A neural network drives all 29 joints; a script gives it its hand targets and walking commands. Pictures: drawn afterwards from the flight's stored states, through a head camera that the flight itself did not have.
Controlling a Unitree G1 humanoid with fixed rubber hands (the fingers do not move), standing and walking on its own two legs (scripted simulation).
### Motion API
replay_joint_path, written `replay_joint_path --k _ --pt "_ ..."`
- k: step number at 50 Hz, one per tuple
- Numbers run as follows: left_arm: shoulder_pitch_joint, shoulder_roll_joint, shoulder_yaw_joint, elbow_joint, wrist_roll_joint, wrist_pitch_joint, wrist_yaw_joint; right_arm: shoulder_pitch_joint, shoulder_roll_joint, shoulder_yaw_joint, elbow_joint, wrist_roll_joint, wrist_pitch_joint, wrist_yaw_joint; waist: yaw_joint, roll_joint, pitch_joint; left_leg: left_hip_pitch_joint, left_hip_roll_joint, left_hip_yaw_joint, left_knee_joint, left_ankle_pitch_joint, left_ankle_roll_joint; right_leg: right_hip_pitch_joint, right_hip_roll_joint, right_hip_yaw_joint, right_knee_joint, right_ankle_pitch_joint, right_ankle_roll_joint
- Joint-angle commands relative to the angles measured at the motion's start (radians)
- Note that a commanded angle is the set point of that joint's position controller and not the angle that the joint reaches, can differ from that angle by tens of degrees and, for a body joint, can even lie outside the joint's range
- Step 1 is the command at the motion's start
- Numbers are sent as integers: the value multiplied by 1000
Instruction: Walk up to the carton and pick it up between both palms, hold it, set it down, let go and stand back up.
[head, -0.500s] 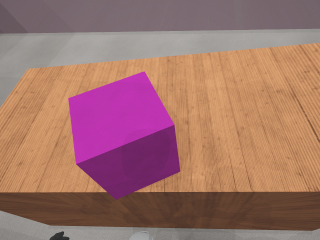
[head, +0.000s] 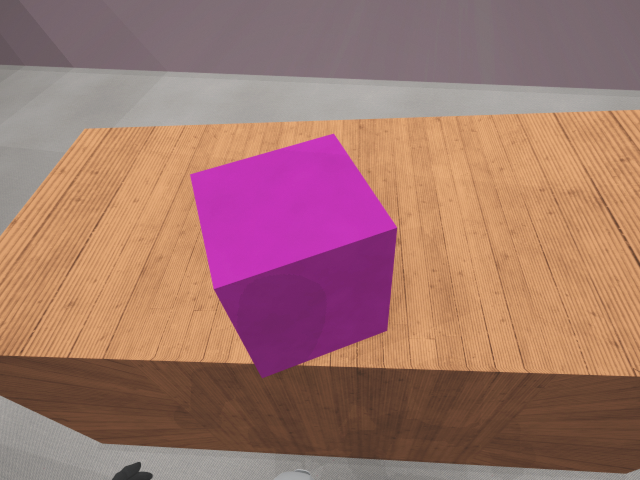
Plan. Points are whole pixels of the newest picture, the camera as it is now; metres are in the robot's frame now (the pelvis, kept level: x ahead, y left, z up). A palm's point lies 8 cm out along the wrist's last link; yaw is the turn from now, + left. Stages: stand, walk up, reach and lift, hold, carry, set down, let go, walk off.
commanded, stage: walk up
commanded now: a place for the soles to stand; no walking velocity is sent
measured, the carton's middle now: (296, 259) +0.42 +0.08 +0.01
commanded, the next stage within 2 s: none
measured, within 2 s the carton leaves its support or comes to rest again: neither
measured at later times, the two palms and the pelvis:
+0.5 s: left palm out of the picture +0.06 +0.39 -0.11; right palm out of the picture +0.08 -0.23 -0.05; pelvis +0.00 +0.09 +0.01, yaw +5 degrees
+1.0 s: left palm out of the picture +0.04 +0.28 -0.06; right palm out of the picture +0.06 -0.34 -0.12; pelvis -0.02 -0.04 +0.01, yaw +4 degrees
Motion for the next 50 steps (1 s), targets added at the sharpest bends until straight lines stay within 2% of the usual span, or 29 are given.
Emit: replay_joint_path --k 1,3,4,5,6,7,8,11,13,14,20,21,25,26,27,28,29,31,34,37,38,39,40,41,42,43,45,47,50 --pt "-94 298 122 -76 55 0 -19 168 -171 -103 44 -25 -27 27 -54 -185 -93 273 60 93 -225 -36 42 -186 -277 193 -196 -388 -80" --pt "-37 221 95 -65 49 18 -25 170 -179 -101 38 -37 -44 25 -49 -49 -96 320 8 36 -349 -95 60 -214 -181 110 -15 -353 -32" --pt "-45 193 90 -67 45 35 -33 205 -217 -118 28 -35 -61 12 -72 2 -51 300 138 -230 -491 -302 84 -278 -92 57 203 -326 28" --pt "-66 159 83 -86 27 35 -37 142 -236 -117 5 -49 -76 0 -39 38 68 154 244 -518 -644 -412 108 -323 -41 69 274 -229 65" --pt "-25 198 85 -82 28 38 -35 91 -292 -129 -8 -50 -86 -7 -22 30 111 117 285 -590 -692 -463 119 -344 -32 130 287 -220 61" --pt "13 216 89 -57 25 34 -36 74 -276 -119 -13 -41 -89 -12 5 37 106 129 261 -541 -675 -427 128 -336 -45 118 303 -206 55" --pt "2 211 86 -54 33 30 -37 75 -289 -119 -12 -36 -96 -15 -23 26 60 186 279 -504 -633 -182 131 -340 -54 125 317 -200 64" --pt "16 185 81 -29 16 37 -33 96 -185 -90 2 -19 -108 -20 -12 108 -38 366 174 -285 -489 504 25 -292 -70 134 288 -155 70" --pt "23 189 92 -34 13 52 -31 170 -189 -99 -3 -9 -114 -29 -23 10 -145 556 172 -301 -440 769 -54 -312 -34 131 315 -90 73" --pt "0 162 81 -26 12 59 -29 181 -194 -103 7 -2 -113 -34 -34 71 -116 507 177 -262 -416 897 -78 -304 -55 122 338 -102 70" --pt "19 157 71 -12 10 84 -22 198 -163 -104 5 2 -106 -51 -27 164 -71 426 118 -180 -459 816 -186 -244 -18 174 361 -63 55" --pt "32 173 87 -8 13 88 -20 190 -181 -99 -6 -4 -107 -53 -28 112 -73 423 118 -209 -477 796 -198 -230 1 187 380 -46 58" --pt "22 182 87 -8 24 97 -15 161 -194 -102 -3 -6 -107 -60 -15 4 -51 378 147 -234 -490 672 -113 -235 -9 195 348 -45 64" --pt "59 189 90 5 20 100 -14 143 -191 -104 -28 -6 -103 -54 -13 113 -78 395 148 -235 -497 540 -86 -240 -22 208 320 -35 72" --pt "6 180 87 -4 17 92 -13 105 -174 -98 -28 -9 -106 -50 0 31 -10 345 167 -241 -488 597 -7 -252 -13 217 306 -87 80" --pt "0 192 88 -2 26 88 -13 142 -180 -101 -46 -12 -105 -47 -39 27 -25 333 161 -239 -513 531 7 -229 -39 191 276 -85 81" --pt "-9 197 96 -21 21 87 -11 123 -204 -104 -30 -17 -105 -42 -18 17 -26 316 196 -333 -535 351 27 -224 -24 232 293 -99 83" --pt "0 182 84 -19 40 74 -21 52 -226 -97 -49 -35 -109 -30 3 86 6 182 221 -317 -570 60 148 -168 -80 208 233 -125 63" --pt "39 198 97 -2 44 58 -30 11 -231 -110 -45 -40 -93 -16 15 54 101 8 219 -330 -583 -201 191 -81 -61 138 162 -174 45" --pt "116 173 84 22 47 31 -26 -30 -236 -98 -58 -38 -79 -7 59 60 -7 -15 122 -144 -417 -59 119 161 -32 83 -53 -63 36" --pt "146 200 89 39 50 17 -19 -39 -185 -84 -62 -30 -72 -7 67 10 -34 -62 70 -132 -322 -65 81 219 -54 147 -135 -53 33" --pt "178 245 106 40 58 0 -12 -15 -125 -70 -73 -21 -79 -14 87 -199 -27 -100 -39 -27 -123 -41 22 209 -204 399 -244 -94 1" --pt "143 285 109 50 50 0 -8 -12 -114 -62 -52 -16 -72 -16 76 -244 -15 -134 -89 9 -57 -174 -1 168 -323 603 -334 -261 -31" --pt "31 293 103 -3 50 5 -7 41 -158 -67 -29 -29 -63 -19 10 -151 -7 -124 -44 -9 -26 -164 -8 88 -331 624 -374 -487 -39" --pt "-13 308 99 -6 49 6 -7 98 -192 -75 -6 -22 -61 -12 -13 -184 9 -97 -36 -4 -51 -169 -10 37 -317 619 -391 -533 -46" --pt "26 342 117 0 55 7 -7 67 -217 -92 1 -21 -60 -10 32 -190 1 -50 -14 0 -33 -198 0 23 -348 646 -405 -584 -45" --pt "-18 255 99 -5 43 -5 -13 87 -203 -98 27 -15 -58 6 -4 -137 47 -37 -11 3 -63 -105 -6 16 -251 509 -382 -422 -8" --pt "24 242 96 16 32 -7 -7 98 -178 -99 26 -23 -45 9 9 -159 41 -78 -3 3 -54 -8 -3 102 -189 425 -361 -302 122" --pt "48 221 95 8 26 -6 -9 106 -167 -88 48 -31 -41 2 29 -226 -49 -46 2 29 -22 50 -13 169 -173 382 -333 -132 80"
